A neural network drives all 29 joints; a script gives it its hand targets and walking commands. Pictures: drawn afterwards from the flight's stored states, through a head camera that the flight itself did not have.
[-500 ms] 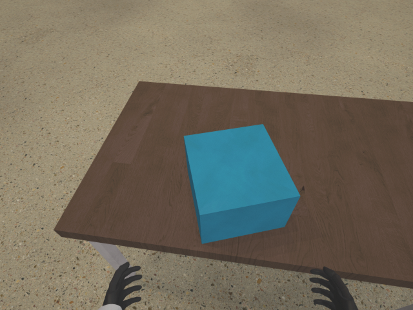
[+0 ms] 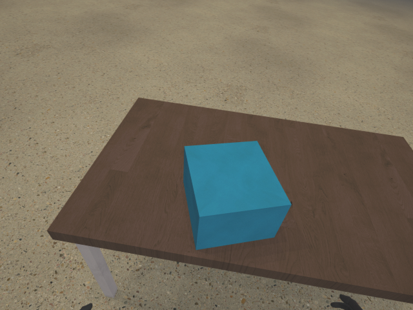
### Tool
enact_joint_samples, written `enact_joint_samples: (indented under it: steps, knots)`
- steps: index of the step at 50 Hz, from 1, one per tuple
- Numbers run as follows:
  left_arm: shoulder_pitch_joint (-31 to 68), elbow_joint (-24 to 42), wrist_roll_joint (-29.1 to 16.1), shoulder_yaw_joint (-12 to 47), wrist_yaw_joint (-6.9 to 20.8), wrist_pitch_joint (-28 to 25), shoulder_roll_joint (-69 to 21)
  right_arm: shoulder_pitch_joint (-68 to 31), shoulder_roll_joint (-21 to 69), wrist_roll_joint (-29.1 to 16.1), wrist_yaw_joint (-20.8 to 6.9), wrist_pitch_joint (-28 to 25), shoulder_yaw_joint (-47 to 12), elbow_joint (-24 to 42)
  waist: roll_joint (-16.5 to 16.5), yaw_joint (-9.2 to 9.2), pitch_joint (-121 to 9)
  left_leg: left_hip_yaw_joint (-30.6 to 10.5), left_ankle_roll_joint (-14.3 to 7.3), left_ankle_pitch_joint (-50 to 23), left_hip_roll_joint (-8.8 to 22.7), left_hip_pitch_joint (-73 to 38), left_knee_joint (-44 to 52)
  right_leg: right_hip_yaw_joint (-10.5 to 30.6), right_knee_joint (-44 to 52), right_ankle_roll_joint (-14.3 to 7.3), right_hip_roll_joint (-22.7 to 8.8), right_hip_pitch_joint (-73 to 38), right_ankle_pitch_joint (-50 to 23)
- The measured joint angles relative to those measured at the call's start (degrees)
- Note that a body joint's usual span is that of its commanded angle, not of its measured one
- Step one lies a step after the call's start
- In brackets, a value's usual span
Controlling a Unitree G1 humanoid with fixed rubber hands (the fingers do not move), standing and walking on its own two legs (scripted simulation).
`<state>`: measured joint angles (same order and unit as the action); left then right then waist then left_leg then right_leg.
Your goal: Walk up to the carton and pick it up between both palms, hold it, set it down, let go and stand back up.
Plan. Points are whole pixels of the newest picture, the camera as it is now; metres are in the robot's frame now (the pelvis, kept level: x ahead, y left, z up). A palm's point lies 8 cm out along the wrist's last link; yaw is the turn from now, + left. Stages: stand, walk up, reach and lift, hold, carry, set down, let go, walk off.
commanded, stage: stand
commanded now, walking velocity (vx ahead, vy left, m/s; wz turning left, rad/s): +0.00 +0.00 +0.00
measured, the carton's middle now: (228, 191) +0.48 +0.00 -0.09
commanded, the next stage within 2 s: none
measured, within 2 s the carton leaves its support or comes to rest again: neither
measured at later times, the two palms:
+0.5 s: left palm out of the picture +0.07 +0.29 -0.12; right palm out of the picture +0.13 -0.27 -0.07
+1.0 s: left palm out of the picture +0.06 +0.30 -0.11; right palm out of the picture +0.12 -0.26 -0.08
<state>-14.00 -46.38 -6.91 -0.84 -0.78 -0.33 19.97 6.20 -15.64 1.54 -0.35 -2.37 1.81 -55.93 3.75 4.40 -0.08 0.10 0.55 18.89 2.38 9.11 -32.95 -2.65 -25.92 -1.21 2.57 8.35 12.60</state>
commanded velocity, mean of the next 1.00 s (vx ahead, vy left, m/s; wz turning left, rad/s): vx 0.00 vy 0.00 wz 0.00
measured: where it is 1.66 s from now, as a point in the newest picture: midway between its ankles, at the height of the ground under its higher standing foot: outside the picture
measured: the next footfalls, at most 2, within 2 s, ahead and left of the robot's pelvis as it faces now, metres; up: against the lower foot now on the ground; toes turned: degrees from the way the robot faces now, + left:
none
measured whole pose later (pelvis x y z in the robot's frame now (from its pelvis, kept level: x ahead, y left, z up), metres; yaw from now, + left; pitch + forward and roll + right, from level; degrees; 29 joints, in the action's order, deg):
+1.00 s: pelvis -0.02 +0.00 +0.00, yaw +0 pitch -6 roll -3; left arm -14.1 -47.1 -6.9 -0.8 -0.2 -1.1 20.9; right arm 6.2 -15.6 0.5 -0.4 -1.8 1.8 -55.9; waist 1.7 4.4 0.5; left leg 0.1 0.2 17.6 2.4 9.3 -32.9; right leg -2.7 -24.4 -0.9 2.6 7.8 10.5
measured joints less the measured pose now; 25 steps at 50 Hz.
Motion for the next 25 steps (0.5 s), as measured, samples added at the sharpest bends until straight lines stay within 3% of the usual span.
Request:
enact_joint_samples:
  steps: [25]
  knots:
    - [0.0, -0.67, 0.0, 0.01, 0.27, -0.76, 0.81, 0.0, 0.04, -0.73, 0.0, 0.24, -0.01, 0.0, -0.02, 0.0, 0.0, -0.01, -0.29, -1.01, -0.01, 0.15, 0.0, 0.0, 1.38, 0.29, 0.0, -0.51, -1.74]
